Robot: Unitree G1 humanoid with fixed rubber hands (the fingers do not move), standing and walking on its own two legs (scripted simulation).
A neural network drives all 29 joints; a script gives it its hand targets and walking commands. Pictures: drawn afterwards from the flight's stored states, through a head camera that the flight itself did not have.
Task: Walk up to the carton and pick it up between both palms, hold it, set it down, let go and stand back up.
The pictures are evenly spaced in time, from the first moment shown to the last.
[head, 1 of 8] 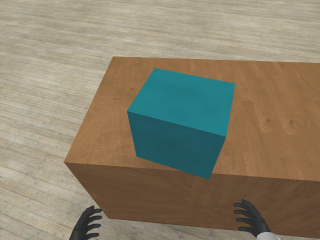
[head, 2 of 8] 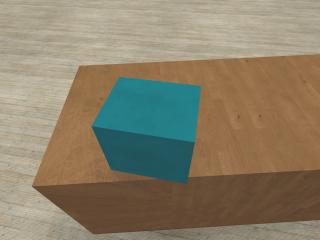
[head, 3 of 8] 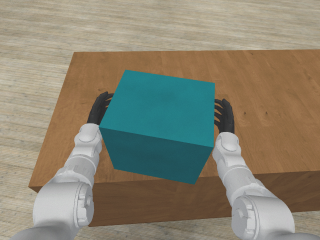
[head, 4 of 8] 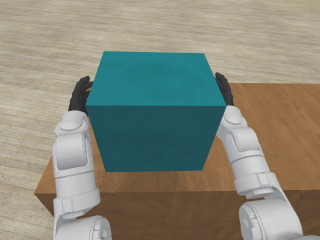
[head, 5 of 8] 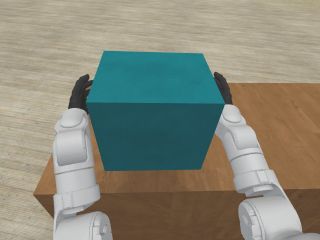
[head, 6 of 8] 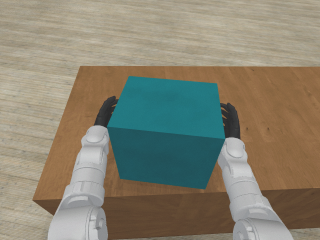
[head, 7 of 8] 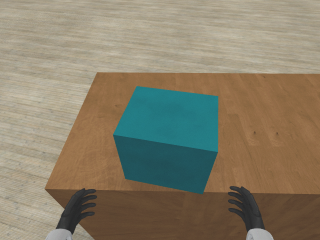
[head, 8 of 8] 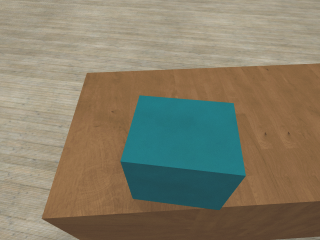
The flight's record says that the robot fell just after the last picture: no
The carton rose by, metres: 0.16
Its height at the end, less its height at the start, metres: +0.00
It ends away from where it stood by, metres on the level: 0.01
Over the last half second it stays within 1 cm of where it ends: yes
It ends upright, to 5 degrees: yes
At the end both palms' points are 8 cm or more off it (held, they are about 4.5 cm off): yes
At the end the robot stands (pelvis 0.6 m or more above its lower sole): yes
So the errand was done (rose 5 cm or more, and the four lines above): yes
